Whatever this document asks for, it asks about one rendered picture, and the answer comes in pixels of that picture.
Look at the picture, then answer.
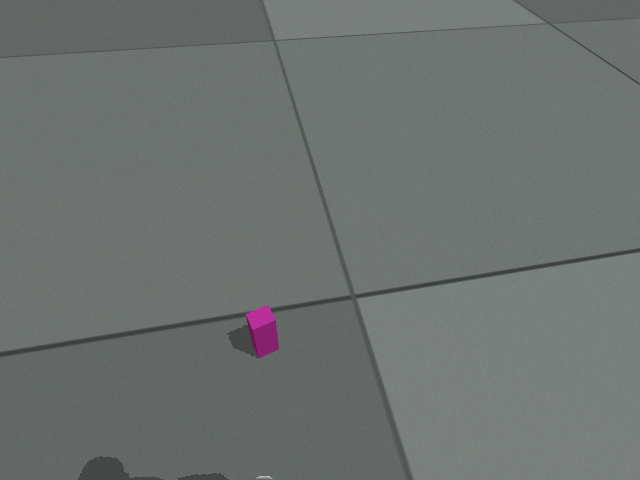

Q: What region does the carton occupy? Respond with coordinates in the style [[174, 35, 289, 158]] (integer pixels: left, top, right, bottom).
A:
[[246, 305, 279, 358]]

